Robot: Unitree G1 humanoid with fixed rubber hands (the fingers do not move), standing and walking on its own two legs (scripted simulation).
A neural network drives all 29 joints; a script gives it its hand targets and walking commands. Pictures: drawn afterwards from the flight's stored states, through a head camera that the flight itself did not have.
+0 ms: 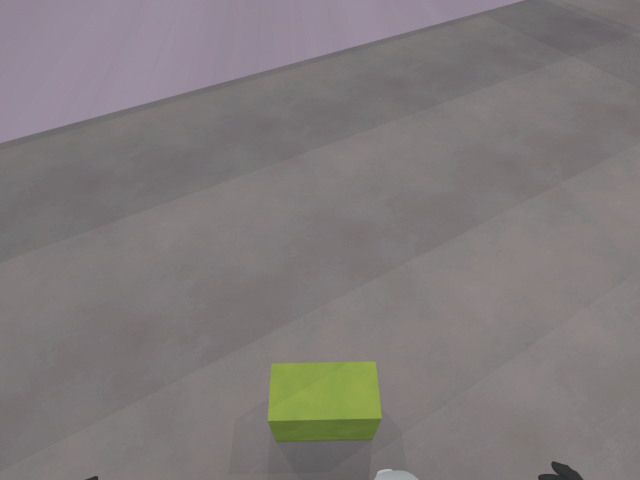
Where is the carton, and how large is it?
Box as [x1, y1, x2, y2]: [268, 362, 381, 441]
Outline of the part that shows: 375,362 271,364 268,422 276,441 372,439 381,419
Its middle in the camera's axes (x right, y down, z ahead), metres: +0.01 +0.45 +1.06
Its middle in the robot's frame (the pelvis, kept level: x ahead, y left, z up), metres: +0.41 -0.01 -0.64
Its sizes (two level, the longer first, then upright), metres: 0.277 0.142 0.228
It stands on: the floor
